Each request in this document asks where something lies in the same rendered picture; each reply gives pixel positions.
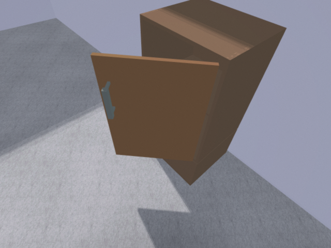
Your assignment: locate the handle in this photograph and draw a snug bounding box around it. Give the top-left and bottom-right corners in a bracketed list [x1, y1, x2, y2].
[101, 81, 115, 119]

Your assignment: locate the cupboard door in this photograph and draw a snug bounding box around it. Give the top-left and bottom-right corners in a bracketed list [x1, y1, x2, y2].
[91, 52, 219, 161]

